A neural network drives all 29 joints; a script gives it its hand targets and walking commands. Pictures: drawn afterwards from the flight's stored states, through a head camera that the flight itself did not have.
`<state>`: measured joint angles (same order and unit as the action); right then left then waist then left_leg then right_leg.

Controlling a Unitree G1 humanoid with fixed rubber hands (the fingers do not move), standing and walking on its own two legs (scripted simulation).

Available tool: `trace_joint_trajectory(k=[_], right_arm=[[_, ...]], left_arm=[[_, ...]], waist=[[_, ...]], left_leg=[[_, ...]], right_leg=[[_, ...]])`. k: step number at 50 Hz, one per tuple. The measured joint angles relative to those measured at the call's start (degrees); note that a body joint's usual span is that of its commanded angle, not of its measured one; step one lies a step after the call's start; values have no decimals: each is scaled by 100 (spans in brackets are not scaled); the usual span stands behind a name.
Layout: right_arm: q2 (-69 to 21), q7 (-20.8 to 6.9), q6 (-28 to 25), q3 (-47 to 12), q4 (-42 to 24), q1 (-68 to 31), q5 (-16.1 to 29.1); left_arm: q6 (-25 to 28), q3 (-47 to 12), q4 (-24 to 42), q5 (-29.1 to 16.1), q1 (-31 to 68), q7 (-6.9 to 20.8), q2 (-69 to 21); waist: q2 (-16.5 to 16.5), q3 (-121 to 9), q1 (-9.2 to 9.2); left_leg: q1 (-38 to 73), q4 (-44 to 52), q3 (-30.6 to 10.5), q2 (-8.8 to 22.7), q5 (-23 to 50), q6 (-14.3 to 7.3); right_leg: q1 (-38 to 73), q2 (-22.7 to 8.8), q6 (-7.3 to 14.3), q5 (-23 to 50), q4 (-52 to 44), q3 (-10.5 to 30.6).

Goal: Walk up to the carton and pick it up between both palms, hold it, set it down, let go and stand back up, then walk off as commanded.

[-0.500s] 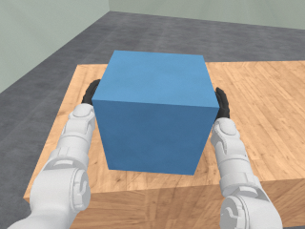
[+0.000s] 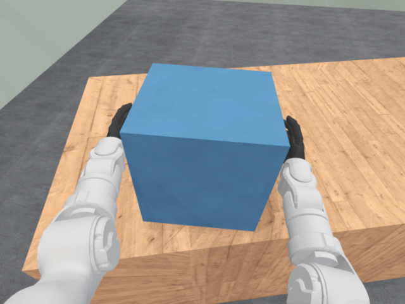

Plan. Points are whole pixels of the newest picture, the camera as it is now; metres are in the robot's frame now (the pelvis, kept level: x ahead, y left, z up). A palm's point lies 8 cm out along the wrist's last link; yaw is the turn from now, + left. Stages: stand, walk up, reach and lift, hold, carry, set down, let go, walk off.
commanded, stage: set down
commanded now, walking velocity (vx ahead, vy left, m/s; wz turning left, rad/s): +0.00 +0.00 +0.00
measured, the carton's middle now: (204, 149) +0.44 -0.08 +0.06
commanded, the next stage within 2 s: none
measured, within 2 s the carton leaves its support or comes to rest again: rests again in 0.14 s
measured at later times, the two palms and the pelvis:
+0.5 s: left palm (119, 143) +0.47 +0.10 +0.10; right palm (289, 158) +0.35 -0.24 +0.09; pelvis +0.00 +0.00 +0.00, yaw +0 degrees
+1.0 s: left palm (119, 147) +0.46 +0.10 +0.09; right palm (288, 160) +0.34 -0.24 +0.09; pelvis -0.01 -0.01 +0.00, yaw +0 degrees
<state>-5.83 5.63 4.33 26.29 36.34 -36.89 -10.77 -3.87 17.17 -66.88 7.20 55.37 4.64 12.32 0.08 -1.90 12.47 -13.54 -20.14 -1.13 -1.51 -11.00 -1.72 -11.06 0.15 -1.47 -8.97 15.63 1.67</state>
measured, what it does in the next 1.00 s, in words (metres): stands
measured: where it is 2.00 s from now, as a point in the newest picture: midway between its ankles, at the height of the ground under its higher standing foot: outside the picture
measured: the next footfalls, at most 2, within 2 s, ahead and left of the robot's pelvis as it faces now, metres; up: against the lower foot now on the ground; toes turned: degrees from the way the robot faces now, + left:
none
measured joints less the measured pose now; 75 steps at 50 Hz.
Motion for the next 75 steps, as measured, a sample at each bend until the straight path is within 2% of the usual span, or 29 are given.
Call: trace_joint_trajectory(k=[9,14,21,27,49,67,75], right_arm=[[-153,-4,-220,166,-35,56,-137],[-160,-8,-418,220,167,65,-198],[-140,8,-499,286,444,-119,-155],[-176,-12,-635,389,555,-214,-304],[-363,-84,-934,825,618,-440,-813],[-289,-62,-1339,889,944,-463,-729],[-231,-65,-1429,929,954,-474,-783]], left_arm=[[212,-118,-89,-23,10,42,58],[318,-303,-181,-69,-12,4,104],[371,-190,-408,-17,122,5,172],[517,-72,-524,37,155,32,206],[885,308,-1025,186,446,170,322],[1125,366,-1112,297,435,170,303],[1210,506,-1114,379,458,217,232]], waist=[[-84,-148,11],[-100,-335,45],[-149,-185,84],[-105,-156,102],[-171,-46,35],[-155,28,-6],[-61,35,-115]], left_leg=[[-373,-44,18,18,19,19],[-560,-135,-11,34,-17,42],[-465,-218,-12,60,-65,46],[-503,-226,2,58,-39,47],[-615,-146,98,57,90,44],[-599,-289,178,95,-21,36],[-641,-234,230,95,9,21]], right_leg=[[-381,4,16,21,50,-42],[-529,7,38,9,76,-153],[-413,21,52,-8,111,-211],[-469,11,54,3,151,-225],[-706,-22,70,37,297,-223],[-664,-12,59,-1,340,-223],[-734,-24,51,26,318,-206]])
